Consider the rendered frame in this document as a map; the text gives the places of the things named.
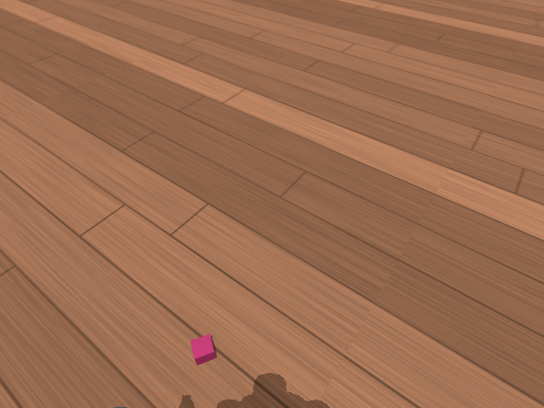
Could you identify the small box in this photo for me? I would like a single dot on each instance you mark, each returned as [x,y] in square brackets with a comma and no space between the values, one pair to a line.
[203,349]

